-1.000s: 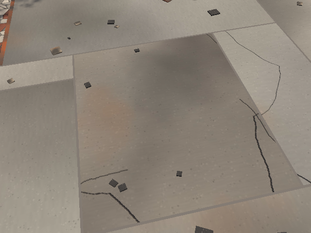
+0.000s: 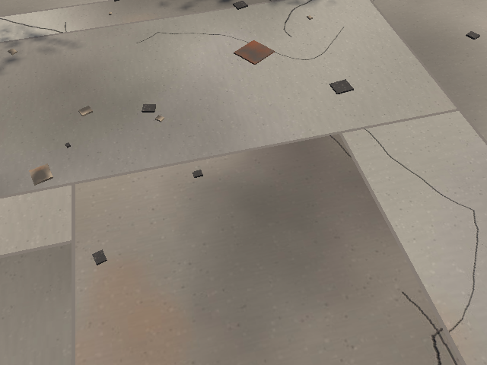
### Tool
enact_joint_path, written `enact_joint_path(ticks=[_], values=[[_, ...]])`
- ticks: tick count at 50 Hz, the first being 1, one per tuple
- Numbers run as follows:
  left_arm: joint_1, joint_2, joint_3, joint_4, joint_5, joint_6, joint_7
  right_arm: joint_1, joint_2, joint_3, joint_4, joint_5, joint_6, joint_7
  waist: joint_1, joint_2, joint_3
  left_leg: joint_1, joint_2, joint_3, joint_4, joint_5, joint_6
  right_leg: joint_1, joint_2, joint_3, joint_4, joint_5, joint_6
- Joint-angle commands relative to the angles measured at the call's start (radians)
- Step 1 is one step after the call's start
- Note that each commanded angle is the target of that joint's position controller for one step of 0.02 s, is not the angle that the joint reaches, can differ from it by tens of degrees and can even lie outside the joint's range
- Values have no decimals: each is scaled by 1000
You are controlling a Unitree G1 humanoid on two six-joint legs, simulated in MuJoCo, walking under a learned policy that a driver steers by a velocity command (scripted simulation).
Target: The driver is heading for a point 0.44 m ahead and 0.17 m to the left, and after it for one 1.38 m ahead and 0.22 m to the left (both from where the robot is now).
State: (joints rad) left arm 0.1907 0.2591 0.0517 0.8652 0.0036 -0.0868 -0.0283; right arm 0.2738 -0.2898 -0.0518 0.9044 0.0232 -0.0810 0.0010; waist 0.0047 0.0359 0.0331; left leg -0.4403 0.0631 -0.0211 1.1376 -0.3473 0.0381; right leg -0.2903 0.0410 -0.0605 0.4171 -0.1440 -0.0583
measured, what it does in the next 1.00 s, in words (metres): walks ahead, turning left: left foot, then right foot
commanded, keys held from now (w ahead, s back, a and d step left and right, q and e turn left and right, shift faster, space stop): w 0.12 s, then w+q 0.28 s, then q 0.34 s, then no key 0.26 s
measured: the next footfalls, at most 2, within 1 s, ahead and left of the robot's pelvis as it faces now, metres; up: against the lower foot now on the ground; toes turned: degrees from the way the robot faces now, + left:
left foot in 0.38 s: +0.38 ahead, +0.16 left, +0.00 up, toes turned +8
right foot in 0.86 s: +0.58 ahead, +0.01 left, +0.00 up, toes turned +25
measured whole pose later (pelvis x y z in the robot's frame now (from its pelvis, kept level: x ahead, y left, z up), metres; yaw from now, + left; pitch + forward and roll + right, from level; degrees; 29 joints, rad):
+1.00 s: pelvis +0.44 +0.07 +0.00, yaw +23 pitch +2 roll +0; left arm 0.09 0.25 0.04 0.79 0.02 -0.04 0.01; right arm 0.18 -0.31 -0.07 0.76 0.01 0.04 -0.04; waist 0.00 0.03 0.04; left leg -0.40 -0.10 -0.13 1.02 -0.56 -0.05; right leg -0.36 0.02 0.03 0.47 -0.14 -0.02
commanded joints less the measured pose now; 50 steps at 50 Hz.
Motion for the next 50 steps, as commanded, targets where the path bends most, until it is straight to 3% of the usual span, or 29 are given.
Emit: enact_joint_path(ticks=[1, 5, 8, 11, 14, 16, 17, 18, 19, 20, 21, 22, 23, 24, 25, 26, 28, 30, 33, 37, 40, 42, 43, 44, 45, 46, 47, 48, 50], values=[[4, 111, 22, -34, 2, -22, 0, 32, -60, -21, -50, -8, 7, -6, -20, -112, -46, -146, 88, -44, -48, 75, -15, 124, -270, 284, -274, 96, -184], [51, 151, 33, -1, -2, -21, 18, -93, -53, -19, -91, -20, 13, -7, 0, -86, -2, -224, 92, -32, -267, 275, -48, 132, -250, 192, -315, 164, -178], [79, 163, 34, 17, -6, -16, 28, -181, -30, -9, -108, -13, 5, 5, 32, -92, 13, -178, 60, 5, -454, 433, -44, 142, -217, 98, -326, 165, -142], [135, 172, 38, 53, -9, -12, 31, -261, -29, -3, -134, -2, 5, 19, 65, -84, 33, -181, 41, 14, -533, 467, -28, 223, -250, 60, -322, 148, -133], [155, 173, 43, 75, -12, 5, 36, -312, -41, -4, -171, 2, 5, 38, 68, -79, 49, -233, 27, -2, -574, 383, 11, 357, -302, 34, -272, 199, -110], [136, 187, 50, 72, -14, 18, 41, -297, -58, -10, -183, -1, 5, 50, 45, -94, 33, -196, 1, 27, -582, 291, 41, 410, -318, 9, -197, 369, -89], [120, 199, 53, 66, -15, 25, 45, -254, -76, -19, -179, -4, 6, 53, 17, -110, -3, -121, -31, 60, -577, 244, 58, 421, -314, -11, -122, 547, -75], [98, 205, 55, 58, -15, 34, 50, -149, -103, -38, -156, -7, 9, 52, -44, -111, -67, 24, -71, 96, -594, 239, 80, 403, -292, -46, 26, 703, -53], [102, 188, 47, 44, -8, 42, 58, 8, -158, -70, -112, -5, 13, 45, -109, -77, -157, 253, -99, 83, -610, 260, 110, 305, -243, -86, 245, 706, -19], [167, 120, 21, 4, 11, 30, 56, 144, -268, -104, -96, -9, 19, 31, -114, 98, -285, 638, 120, -296, -613, 215, 242, -66, -148, -109, 625, 368, 41], [177, 58, -5, -9, 19, -4, 43, 118, -267, -95, -114, 3, 18, 32, -76, 230, -373, 818, 285, -764, -801, 175, 377, -357, 44, 29, 896, -403, 88], [104, 148, 16, -23, -16, -38, 27, 93, -203, -71, -127, -8, 15, 31, -105, 153, -333, 784, 269, -686, -818, 264, 335, -447, -21, 164, 973, -412, 65], [39, 162, 17, -46, -36, -54, 24, 34, -168, -63, -145, -19, 11, 27, -91, 90, -232, 659, 234, -522, -797, 453, 301, -453, -62, 150, 954, -353, 52], [14, 158, 20, -48, -22, -55, 31, -25, -146, -57, -159, -20, 9, 27, -55, -13, -149, 506, 191, -394, -793, 632, 274, -421, -99, 137, 877, -300, 57], [11, 172, 32, -47, -1, -43, 41, -65, -118, -50, -171, -20, 11, 23, -23, -36, -122, 394, 163, -318, -801, 725, 252, -356, -130, 135, 801, -270, 64], [16, 165, 35, -54, 6, -25, 45, -84, -114, -47, -182, -27, 15, 21, 2, -21, -110, 311, 143, -294, -817, 780, 249, -296, -133, 135, 768, -259, 74], [41, 128, 31, -62, 11, 3, 53, -87, -142, -56, -189, -30, 19, 13, 27, 0, -111, 230, 119, -246, -832, 871, 257, -250, -116, 121, 676, -222, 102], [16, 113, 28, -79, 13, 18, 62, -76, -171, -66, -189, -22, 26, -1, 28, 17, -121, 208, 95, -215, -825, 897, 244, -250, -88, 111, 551, -144, 124], [-60, 102, 23, -103, 10, 27, 60, -60, -172, -69, -189, -4, 53, -22, 0, 43, -150, 204, 50, -199, -798, 800, 186, -208, -50, 116, 375, 22, 138], [-164, 110, 22, -141, 1, 30, 47, -34, -168, -69, -184, -5, 84, -39, -35, 66, -133, 240, 49, -279, -760, 625, 150, -195, -18, 146, 227, 67, 141], [-145, 138, 30, -137, 4, 19, 37, -43, -145, -60, -189, -13, 92, -45, -29, 86, -127, 296, 69, -348, -696, 565, 145, -164, -24, 158, 138, 22, 121], [-94, 142, 34, -125, 10, 2, 33, -72, -123, -47, -197, -12, 91, -46, 13, 90, -125, 286, 34, -362, -623, 508, 111, -42, -36, 143, -13, 151, 76], [-76, 181, 39, -130, 28, -5, 39, -43, -88, -34, -202, -25, 84, -44, 6, 23, -165, 236, -21, -326, -533, 405, 69, 95, -146, 225, -30, 395, 27], [-79, 233, 44, -141, 47, 2, 47, 63, -56, -26, -195, -39, 74, -41, -58, -170, -217, 87, -139, -226, -372, -9, 17, 284, -320, 396, 22, 796, -98], [-23, 175, 35, -113, 45, 19, 48, 95, -82, -25, -195, -26, 77, -42, -39, -306, -265, -27, -176, -159, -220, -363, -43, 337, -462, 589, -4, 777, -252], [-23, 135, 22, -120, 19, 23, 41, 70, -158, -43, -186, -23, 87, -44, -13, -214, -247, -57, -140, -169, -92, -360, -75, 310, -442, 611, -29, 606, -265], [-43, 133, 20, -123, 11, 29, 39, 15, -176, -54, -184, -17, 103, -48, -3, -157, -204, -87, -129, -159, -14, -305, -94, 274, -389, 533, -29, 486, -225], [-75, 136, 18, -128, 9, 35, 36, -1, -167, -56, -175, -15, 120, -52, -9, -127, -165, -87, -119, -154, 9, -261, -108, 213, -347, 469, -45, 395, -193], [-134, 135, 13, -127, 11, 49, 36, -4, -123, -47, -170, -15, 136, -52, -36, -144, -114, -8, -91, -124, -74, -185, -122, 84, -279, 366, -91, 258, -157]])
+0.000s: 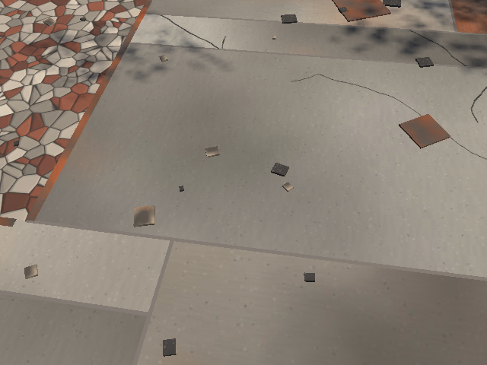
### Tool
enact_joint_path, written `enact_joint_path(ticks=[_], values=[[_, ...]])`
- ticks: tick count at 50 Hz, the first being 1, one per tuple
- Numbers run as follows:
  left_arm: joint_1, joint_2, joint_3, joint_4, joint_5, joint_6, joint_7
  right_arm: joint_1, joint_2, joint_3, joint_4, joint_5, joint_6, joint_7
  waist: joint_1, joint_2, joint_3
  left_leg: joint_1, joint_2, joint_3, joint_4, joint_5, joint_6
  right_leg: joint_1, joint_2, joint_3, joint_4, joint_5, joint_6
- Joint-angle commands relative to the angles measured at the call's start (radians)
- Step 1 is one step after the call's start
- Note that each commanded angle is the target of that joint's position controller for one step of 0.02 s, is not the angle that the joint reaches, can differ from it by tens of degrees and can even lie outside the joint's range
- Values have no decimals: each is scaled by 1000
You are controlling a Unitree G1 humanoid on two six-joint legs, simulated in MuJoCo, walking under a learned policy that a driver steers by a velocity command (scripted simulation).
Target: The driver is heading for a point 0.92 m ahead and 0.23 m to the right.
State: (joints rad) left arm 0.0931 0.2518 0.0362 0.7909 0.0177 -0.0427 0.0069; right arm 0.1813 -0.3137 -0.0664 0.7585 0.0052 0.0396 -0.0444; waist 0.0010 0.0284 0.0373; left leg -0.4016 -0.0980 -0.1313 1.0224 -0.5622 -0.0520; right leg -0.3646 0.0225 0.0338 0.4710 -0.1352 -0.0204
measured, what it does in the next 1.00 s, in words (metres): steps on the spot: left foot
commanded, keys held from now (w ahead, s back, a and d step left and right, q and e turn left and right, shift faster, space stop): no key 1.00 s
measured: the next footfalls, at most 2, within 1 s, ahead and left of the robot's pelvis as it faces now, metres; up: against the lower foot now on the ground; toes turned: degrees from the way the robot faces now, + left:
left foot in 0.18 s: +0.04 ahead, +0.15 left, +0.00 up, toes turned -3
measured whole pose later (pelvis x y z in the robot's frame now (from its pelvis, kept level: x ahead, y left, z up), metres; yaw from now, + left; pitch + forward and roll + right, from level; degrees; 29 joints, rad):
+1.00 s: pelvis +0.04 +0.04 +0.00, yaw -1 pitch -2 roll +0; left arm 0.16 0.24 0.04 1.09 0.00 0.02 0.04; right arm 0.26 -0.22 -0.01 1.03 0.00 -0.01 -0.03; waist 0.01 -0.01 0.04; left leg -0.13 -0.02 -0.03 0.48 -0.32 0.01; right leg -0.24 -0.02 0.06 0.48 -0.21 0.05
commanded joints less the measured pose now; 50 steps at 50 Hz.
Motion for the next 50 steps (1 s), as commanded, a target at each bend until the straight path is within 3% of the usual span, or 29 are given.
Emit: enact_joint_path(ticks=[1, 3, 5, 6, 8, 9, 10, 11, 12, 14, 17, 24, 31, 50], values=[[-53, 136, 28, -47, -1, 12, 0, 95, -68, -23, -19, 2, 14, -4, -40, -163, -110, 2, 75, 30, -50, 56, -36, 125, -218, 215, -155, 218, -177], [-41, 132, 28, -30, -3, 22, 3, 76, -28, -7, -10, 0, 5, 1, -18, -202, -124, 81, 87, 79, -225, 90, -39, 130, -186, 169, -154, 210, -171], [-4, 149, 32, -11, -8, 28, 6, 59, -37, -8, -3, 2, -2, 5, 3, -208, -146, 136, 92, 90, -368, 177, -27, 167, -203, 189, -142, 175, -182], [-5, 152, 32, -7, -12, 30, 7, 72, -41, -10, 9, 3, -4, 8, -8, -199, -147, 179, 89, 101, -462, 256, -14, 162, -202, 188, -131, 132, -174], [24, 139, 24, 11, -21, 28, 6, 77, -57, -13, 23, -8, -6, 13, -19, -170, -126, 284, 92, 99, -631, 398, 32, 97, -176, 176, -127, -2, -117], [40, 125, 18, 17, -13, 20, 1, 66, -99, -18, 11, -22, -6, 10, -8, -112, -122, 337, 170, 19, -632, 461, 68, 36, -155, 151, -101, -78, -62], [65, 101, 15, 15, -1, 11, -6, 44, -153, -30, 19, -23, -4, 9, 46, 43, -99, 262, 221, -38, -615, 406, 122, 33, -64, 51, -72, -167, -8], [26, 88, 10, 21, 8, 8, -6, 27, -82, -13, 23, -25, -11, 18, 26, 75, -86, 148, 215, -43, -658, 244, 140, 129, -38, 7, -41, -132, 34], [5, 93, 12, 26, 6, 10, -5, 12, -44, -1, 25, -31, -21, 23, 22, 66, -54, 101, 199, -37, -680, 171, 125, 161, -39, 10, -31, -87, 44], [17, 103, 17, 47, -1, 18, 6, 11, -55, 0, 39, -29, -42, 25, 22, 69, -20, 78, 175, -15, -680, 214, 90, 177, -47, 19, -18, -28, 34], [40, 109, 20, 77, -5, 22, 12, 51, -55, 4, 69, -18, -60, 22, 17, 40, -19, 110, 162, 3, -649, 319, 79, 180, -53, 27, -20, 29, 25], [51, 108, 24, 143, -12, 33, 20, 71, -42, 12, 115, -12, -63, 20, 8, -10, -27, 149, 148, 21, -632, 431, 85, 206, -56, 27, -17, 105, 36], [56, 113, 26, 195, -16, 42, 31, 78, -32, 18, 161, -10, -61, 22, 7, -21, -36, 174, 135, 41, -629, 496, 84, 223, -58, 26, -14, 134, 36], [79, 94, 21, 278, -18, 54, 41, 126, -14, 35, 255, -10, -60, 15, 6, -21, -2, 159, 116, 68, -655, 418, 75, 214, -51, 19, -31, 91, 36]])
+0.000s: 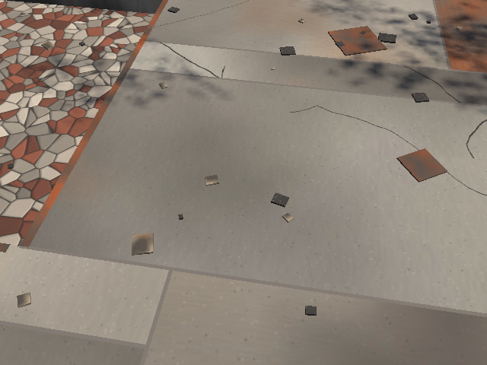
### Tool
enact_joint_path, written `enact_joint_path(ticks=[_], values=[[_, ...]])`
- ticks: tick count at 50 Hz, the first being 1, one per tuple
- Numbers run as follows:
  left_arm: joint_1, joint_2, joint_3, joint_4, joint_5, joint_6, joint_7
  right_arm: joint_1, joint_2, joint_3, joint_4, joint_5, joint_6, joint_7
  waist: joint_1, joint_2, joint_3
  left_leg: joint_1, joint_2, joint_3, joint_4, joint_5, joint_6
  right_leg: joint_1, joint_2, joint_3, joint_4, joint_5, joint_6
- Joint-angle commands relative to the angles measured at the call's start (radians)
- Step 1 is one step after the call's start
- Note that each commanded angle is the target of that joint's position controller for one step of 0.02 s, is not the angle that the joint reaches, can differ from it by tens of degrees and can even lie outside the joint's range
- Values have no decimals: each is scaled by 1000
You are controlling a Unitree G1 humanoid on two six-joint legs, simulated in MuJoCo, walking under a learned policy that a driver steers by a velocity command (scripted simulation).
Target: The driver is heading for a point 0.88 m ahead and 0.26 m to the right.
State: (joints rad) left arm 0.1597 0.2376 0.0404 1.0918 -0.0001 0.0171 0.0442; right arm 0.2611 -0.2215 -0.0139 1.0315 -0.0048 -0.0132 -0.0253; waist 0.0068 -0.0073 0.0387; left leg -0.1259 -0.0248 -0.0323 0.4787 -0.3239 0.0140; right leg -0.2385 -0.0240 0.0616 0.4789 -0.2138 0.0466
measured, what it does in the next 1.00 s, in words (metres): walks ahead: left foot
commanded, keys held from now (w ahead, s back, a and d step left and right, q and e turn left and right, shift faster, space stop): no key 0.06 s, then w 0.80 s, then w+e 0.14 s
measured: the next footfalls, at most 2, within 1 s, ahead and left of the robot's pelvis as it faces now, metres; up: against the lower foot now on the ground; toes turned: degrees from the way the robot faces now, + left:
left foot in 0.80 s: +0.46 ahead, +0.09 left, +0.00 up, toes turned +2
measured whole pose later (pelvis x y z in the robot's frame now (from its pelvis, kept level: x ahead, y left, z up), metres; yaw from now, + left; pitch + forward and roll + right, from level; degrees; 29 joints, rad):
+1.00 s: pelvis +0.38 +0.01 +0.01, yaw -2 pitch +0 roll +1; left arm 0.25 0.26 0.06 0.96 -0.04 -0.08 0.02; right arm 0.23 -0.24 -0.06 0.98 -0.01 -0.11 0.04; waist -0.02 -0.04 0.04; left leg -0.20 -0.06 0.10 0.35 -0.14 0.07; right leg -0.55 -0.10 0.06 1.16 -0.28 -0.05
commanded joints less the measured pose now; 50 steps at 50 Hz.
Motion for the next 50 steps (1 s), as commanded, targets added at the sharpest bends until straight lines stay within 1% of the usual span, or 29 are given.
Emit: enact_joint_path(ticks=[1, 3, 4, 6, 8, 10, 12, 15, 16, 17, 18, 19, 20, 22, 23, 26, 29, 32, 35, 37, 39, 40, 41, 42, 43, 44, 45, 47, 50], values=[[15, 106, 16, -20, 0, -6, 4, 49, -105, -16, -15, 0, -7, -4, 0, 14, -2, -117, 42, -29, -112, 175, 9, 87, -4, -9, -39, 167, -32], [20, 103, 15, -15, 0, -6, 4, 56, -102, -14, -8, 0, -7, -5, 0, 13, 0, -119, 41, -27, -113, 166, 8, 85, -3, -9, -41, 162, -32], [36, 89, 11, -5, 0, -5, 5, 75, -96, -13, 3, 1, -6, -6, -1, 22, -19, -113, 36, -25, -129, 61, 13, 91, 13, -27, -35, 71, -32], [27, 87, 12, -7, -7, -6, 6, 80, -146, -29, 0, 13, 0, -13, -15, 79, 30, -143, 64, -90, -182, -299, 63, 2, 74, -94, 59, -211, -37], [-29, 74, 8, -43, -9, -31, -4, 111, -206, -51, -8, 24, -7, -15, -45, 177, 109, -148, 222, -308, -297, -530, 159, -154, 69, -118, 229, -244, -48], [-46, 67, 7, -64, -22, -66, -23, 100, -207, -59, -17, 25, -28, -15, -42, 188, 169, -135, 331, -434, -340, -466, 227, -259, -5, -66, 342, -230, -79], [-22, 63, 7, -68, -32, -94, -40, 71, -180, -57, -31, 33, -40, -9, -14, 163, 169, -86, 316, -370, -298, -326, 202, -255, -34, -61, 242, -267, -109], [223, 83, 33, 33, -25, -105, -48, 1, -164, -51, -63, 38, -39, 0, 90, 76, 61, -269, 151, -139, -80, -64, 114, 213, 39, -103, -13, -29, -96], [356, 152, 53, 52, -20, -105, -44, -18, -103, -32, -82, 22, -48, 5, 135, -136, -7, -381, 46, 0, 265, -6, 50, 353, -142, 175, -137, -107, -149], [460, 247, 64, 65, -14, -115, -59, -4, -60, -27, -122, 31, -65, 0, 134, -352, -66, -575, -56, 19, 532, -231, 19, 452, -344, 623, -309, -249, -295], [366, 174, 37, 45, -6, -130, -62, -12, -109, -38, -121, 53, -78, 3, 82, -194, 5, -647, 13, -73, 701, -224, 37, 380, -379, 662, -321, -340, -316], [278, 126, 24, 10, -9, -139, -63, -25, -118, -41, -121, 62, -89, 13, 53, -122, 71, -687, 64, -85, 739, -115, 63, 322, -343, 536, -319, -328, -285], [223, 111, 15, -14, -8, -142, -68, -23, -117, -44, -110, 55, -95, 17, 33, -85, 79, -676, 101, -63, 718, -19, 73, 291, -293, 419, -329, -259, -251], [212, 73, -1, -27, -4, -134, -69, -52, -138, -61, -113, 35, -96, 23, 24, -78, 76, -631, 142, -30, 624, 98, 67, 265, -218, 236, -340, -20, -204], [244, 66, -5, -21, 0, -128, -65, -56, -124, -61, -112, 32, -93, 29, 27, -92, 62, -610, 144, -9, 591, 126, 56, 267, -196, 179, -340, 79, -198], [302, 102, -3, -16, 5, -115, -45, -144, -81, -53, -148, 25, -80, 35, 40, -65, 62, -643, 140, 30, 478, 192, 10, 272, -187, 103, -352, 272, -223], [305, 122, -1, -33, 6, -106, -30, -280, -57, -38, -202, 27, -79, 40, 61, -63, 89, -593, 114, 59, 265, 301, -10, 207, -165, 42, -386, 274, -219], [352, 128, 5, -26, -4, -105, -25, -369, -62, -30, -233, 33, -82, 53, 78, -72, 116, -533, 86, 81, 140, 369, -1, 201, -176, 13, -409, 261, -223], [360, 133, 14, -22, -15, -98, -22, -412, -78, -30, -263, 37, -89, 69, 56, -72, 124, -520, 79, 63, 66, 356, 35, 292, -218, -3, -373, 344, -213], [332, 155, 25, -34, -12, -90, -21, -359, -116, -46, -259, 36, -95, 75, 4, -93, 63, -419, 46, 76, 50, 303, 67, 355, -235, -20, -277, 595, -192], [302, 163, 29, -50, -1, -73, -21, -117, -186, -86, -191, 38, -90, 65, -124, -120, -103, -104, -19, 117, 60, 265, 113, 335, -196, -61, 13, 898, -157], [292, 145, 18, -71, 8, -71, -24, 65, -231, -104, -145, 33, -84, 55, -197, -90, -221, 200, 81, 5, 89, 240, 160, 137, -159, -72, 273, 725, -130], [428, -5, -22, -86, 7, -90, -40, 196, -327, -126, -113, 9, -81, 52, -135, 176, -411, 593, 367, -505, 8, 3, 342, -266, 33, -80, 706, 134, -60], [393, 22, -18, -70, -15, -124, -48, 181, -246, -99, -105, 12, -79, 55, -145, 207, -449, 578, 419, -772, -192, -105, 355, -388, 81, 72, 873, -332, -75], [275, 110, 8, -117, -47, -145, -51, 71, -196, -82, -116, 20, -86, 56, -119, 179, -248, 418, 378, -623, -218, -110, 288, -485, 17, 69, 926, -289, -99], [206, 127, 12, -136, -57, -152, -44, -33, -155, -69, -141, 18, -93, 56, -86, 89, -144, 235, 352, -458, -242, -16, 251, -463, -42, 45, 890, -190, -111], [180, 123, 20, -136, -48, -145, -34, -95, -119, -59, -145, 8, -101, 61, -49, 34, -79, 81, 315, -331, -273, 92, 224, -409, -83, 28, 823, -120, -111], [236, 76, 26, -120, -36, -108, -26, -130, -81, -49, -129, -6, -112, 68, 13, 82, -51, -73, 256, -175, -328, 157, 187, -283, -126, 41, 739, -64, -110], [205, 57, 31, -143, -33, -75, -21, -84, -115, -57, -93, -10, -120, 55, 26, 86, 3, -141, 248, -61, -388, 207, 199, -328, -133, 44, 669, 0, -96]])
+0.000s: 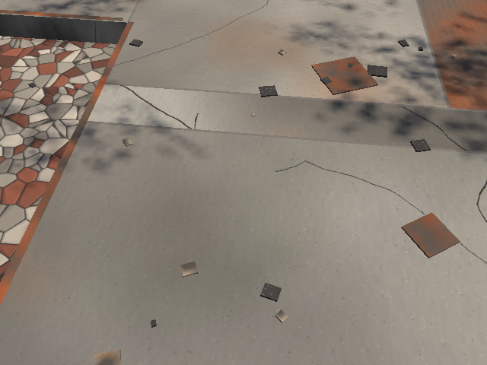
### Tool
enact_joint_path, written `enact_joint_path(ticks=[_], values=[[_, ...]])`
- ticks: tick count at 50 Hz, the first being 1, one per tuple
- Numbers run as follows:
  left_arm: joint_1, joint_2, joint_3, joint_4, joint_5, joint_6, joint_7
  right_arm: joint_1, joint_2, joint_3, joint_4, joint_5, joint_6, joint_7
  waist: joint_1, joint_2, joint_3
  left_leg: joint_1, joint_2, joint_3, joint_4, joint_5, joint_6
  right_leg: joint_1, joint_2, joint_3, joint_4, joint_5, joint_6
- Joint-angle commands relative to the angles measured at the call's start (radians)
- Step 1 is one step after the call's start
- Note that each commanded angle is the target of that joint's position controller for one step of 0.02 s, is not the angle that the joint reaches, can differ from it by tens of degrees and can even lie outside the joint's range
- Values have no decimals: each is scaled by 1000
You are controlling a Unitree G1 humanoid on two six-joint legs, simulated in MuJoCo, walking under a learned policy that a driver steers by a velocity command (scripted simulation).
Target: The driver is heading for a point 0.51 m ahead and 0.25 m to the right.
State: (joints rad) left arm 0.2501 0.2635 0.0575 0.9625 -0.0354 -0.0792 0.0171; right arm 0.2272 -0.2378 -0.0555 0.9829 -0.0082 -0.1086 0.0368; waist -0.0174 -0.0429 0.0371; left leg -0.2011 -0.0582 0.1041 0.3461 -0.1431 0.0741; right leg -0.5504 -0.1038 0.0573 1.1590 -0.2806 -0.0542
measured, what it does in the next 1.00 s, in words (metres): walks ahead, turning right: right foot, then left foot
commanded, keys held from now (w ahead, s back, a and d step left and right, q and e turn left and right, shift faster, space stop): w+e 0.56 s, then no key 0.44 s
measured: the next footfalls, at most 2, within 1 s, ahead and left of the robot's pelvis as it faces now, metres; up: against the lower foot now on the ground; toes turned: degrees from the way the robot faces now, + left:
right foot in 0.36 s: +0.37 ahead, -0.16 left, +0.00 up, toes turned -14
left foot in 0.80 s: +0.69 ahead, -0.06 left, +0.00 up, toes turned -24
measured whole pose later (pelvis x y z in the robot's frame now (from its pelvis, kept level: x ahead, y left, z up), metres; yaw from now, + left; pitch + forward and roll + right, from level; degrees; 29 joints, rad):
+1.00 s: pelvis +0.52 -0.09 -0.01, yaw -24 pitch +1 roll +0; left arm 0.24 0.27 0.06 0.80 0.00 0.03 0.04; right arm 0.10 -0.21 -0.02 0.83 -0.03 -0.05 0.02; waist 0.00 -0.02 0.05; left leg -0.41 -0.03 0.02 0.47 -0.09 0.04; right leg -0.38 -0.01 0.08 0.91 -0.52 0.06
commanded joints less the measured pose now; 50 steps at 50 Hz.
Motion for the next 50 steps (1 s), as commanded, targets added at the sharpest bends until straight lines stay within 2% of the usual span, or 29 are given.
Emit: enact_joint_path(ticks=[1, 4, 7, 12, 15, 17, 18, 19, 20, 21, 22, 23, 24, 26, 30, 32, 35, 37, 39, 40, 41, 42, 43, 44, 45, 46, 47, 48, 50], values=[[75, 41, 18, -32, 6, 24, 7, -37, -113, -19, -38, -9, -26, -16, 45, 112, 20, -53, 284, -177, -266, 41, 142, -66, -55, 60, -52, 116, 12], [-15, 47, 24, -68, 13, 13, -4, -4, -130, -21, -31, -11, -24, -37, 25, 86, 29, 13, 275, -100, -268, 120, 122, -141, -33, 69, -227, 294, 22], [-126, 25, 13, -109, 18, 5, -25, 27, -146, -19, -30, -4, -19, -52, -11, 72, 43, 52, 264, -14, -276, 161, 97, -115, -15, -10, -399, 411, 24], [-273, 10, -3, -201, 16, 5, -62, 135, -168, -27, -1, 12, 20, -59, -62, 53, 77, 294, 329, 38, -184, 300, 86, -215, 7, -75, -527, 312, -4], [-241, 49, 13, -238, 11, 8, -83, 103, -205, -39, -25, 15, 48, -67, -10, 107, 16, 354, 346, 83, -16, 729, 55, -91, 79, -158, -541, 155, -50], [-16, 131, 58, -200, 7, 12, -82, 66, -221, -42, -50, 15, 64, -75, 120, 130, -119, 282, 312, 119, 306, 921, 16, 229, 164, -189, -585, 148, -107], [152, 217, 96, -167, 8, 20, -62, 67, -210, -34, -72, 10, 58, -77, 193, 55, -217, 61, 270, 120, 594, 684, -27, 539, 89, -23, -630, 153, -164], [174, 321, 114, -164, 4, 21, -50, 173, -39, 17, -119, -22, 24, -51, 81, -207, -315, -414, 56, 54, 970, -295, -94, 918, -184, 536, -684, 66, -359], [217, 253, 92, -181, 19, 13, -47, 82, -112, 8, -144, 22, -28, -33, 137, -129, -438, -563, 4, -179, 1111, -439, -80, 1017, -254, 810, -849, -14, -413], [178, 190, 76, -179, 29, 5, -42, -28, -162, -7, -177, 58, -56, -23, 155, -87, -298, -657, 71, -213, 1090, -349, -46, 945, -212, 645, -861, 51, -342], [103, 151, 65, -196, 24, -2, -41, -56, -157, -3, -185, 52, -67, -26, 113, 6, -209, -626, 120, -208, 997, -261, -32, 791, -167, 504, -859, 144, -300], [24, 120, 55, -219, 24, -3, -43, -60, -159, -11, -175, 28, -64, -33, 65, 64, -142, -550, 150, -199, 901, -221, -40, 627, -127, 404, -875, 259, -273], [-20, 97, 46, -237, 33, -4, -40, -41, -169, -21, -172, 17, -49, -36, 27, 61, -117, -469, 171, -203, 850, -199, -49, 519, -98, 343, -899, 334, -263], [-32, 116, 48, -248, 27, -3, -33, -19, -147, -24, -183, 4, -21, -36, -8, 52, -87, -413, 177, -187, 752, -183, -83, 408, -76, 294, -933, 394, -265], [4, 167, 60, -246, 24, 4, -5, -138, -102, -8, -228, -10, -3, -42, 14, 13, -29, -366, 131, -128, 439, 44, -135, 277, 4, 135, -925, 564, -213], [48, 161, 60, -232, 24, 17, 2, -191, -83, 0, -242, -9, -10, -35, 54, -19, -52, -281, 81, -98, 288, 233, -128, 261, 46, 77, -882, 608, -159], [97, 141, 50, -206, 22, 25, 4, -238, -99, -4, -268, 0, -12, -24, 81, -53, -73, -245, 55, -116, 189, 324, -102, 325, 19, 120, -835, 521, -123], [92, 130, 46, -200, 26, 28, 9, -225, -133, -15, -269, -8, -16, -20, 65, -65, -85, -244, 59, -143, 147, 275, -72, 409, -15, 170, -767, 510, -111], [54, 118, 40, -204, 30, 33, 14, -140, -155, -25, -242, -18, -27, -18, 10, -65, -109, -166, 61, -137, 84, 285, -34, 455, -10, 187, -655, 554, -86], [54, 100, 35, -215, 36, 32, 14, -83, -184, -32, -228, -32, -34, -21, -9, -26, -155, -38, 103, -153, 70, 520, -10, 433, 48, 164, -546, 530, -51], [128, 65, 21, -224, 49, 27, 12, -27, -232, -36, -233, -55, -37, -23, 6, 103, -275, 233, 268, -297, 166, 894, 79, 275, 125, 135, -333, 254, -1], [273, 41, 7, -193, 30, 26, 8, 26, -195, -29, -214, -46, -18, -21, 15, 310, -422, 440, 465, -538, 166, 1008, 259, 105, 202, 101, -63, -361, 63], [270, 121, 20, -177, 22, 37, 3, 38, -141, -15, -208, -8, -2, -13, 3, 231, -439, 409, 463, -624, 125, 740, 264, 61, 167, 149, 15, -448, 81], [181, 152, 31, -188, 14, 58, 7, -18, -132, -10, -215, 7, 12, -11, -4, 157, -328, 310, 425, -580, 87, 495, 226, 10, 135, 136, 63, -391, 102], [118, 148, 32, -197, 18, 80, 15, -78, -116, 0, -223, 2, 25, -12, 5, 108, -244, 185, 386, -531, 39, 310, 193, 3, 105, 99, 37, -338, 114], [86, 138, 34, -203, 26, 102, 22, -140, -98, 10, -230, -5, 36, -13, 25, 104, -171, 59, 352, -483, -9, 167, 168, 29, 75, 79, -34, -301, 119], [84, 114, 30, -204, 28, 117, 26, -176, -107, 8, -229, -14, 47, -14, 46, 146, -127, -48, 304, -425, -52, 73, 138, 98, 57, 55, -146, -272, 119], [94, 87, 22, -195, 30, 122, 30, -194, -119, 2, -225, -20, 56, -17, 52, 182, -108, -117, 257, -362, -75, 52, 121, 171, 68, 16, -244, -249, 120], [109, 55, 13, -173, 36, 115, 33, -179, -125, -2, -211, -20, 63, -25, 47, 199, -139, -126, 235, -308, -74, 77, 123, 267, 77, -11, -381, -179, 114]])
